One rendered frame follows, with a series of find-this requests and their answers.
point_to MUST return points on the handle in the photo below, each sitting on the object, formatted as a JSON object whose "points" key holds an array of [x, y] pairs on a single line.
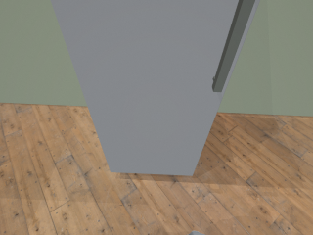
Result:
{"points": [[233, 40]]}

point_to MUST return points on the fridge door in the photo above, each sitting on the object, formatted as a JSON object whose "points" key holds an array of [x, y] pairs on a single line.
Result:
{"points": [[146, 69]]}

